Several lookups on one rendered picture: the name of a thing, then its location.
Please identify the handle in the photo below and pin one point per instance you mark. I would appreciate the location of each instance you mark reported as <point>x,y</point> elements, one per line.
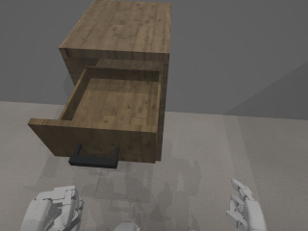
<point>93,161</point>

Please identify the robot left hand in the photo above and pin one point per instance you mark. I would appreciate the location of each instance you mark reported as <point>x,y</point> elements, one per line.
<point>60,207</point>

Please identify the robot right hand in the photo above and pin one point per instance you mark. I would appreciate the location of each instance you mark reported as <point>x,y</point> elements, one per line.
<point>249,215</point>

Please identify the drawer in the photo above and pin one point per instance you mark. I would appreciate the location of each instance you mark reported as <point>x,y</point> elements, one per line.
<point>109,107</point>

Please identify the cabinet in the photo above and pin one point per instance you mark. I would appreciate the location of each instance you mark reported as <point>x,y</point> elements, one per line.
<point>123,34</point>

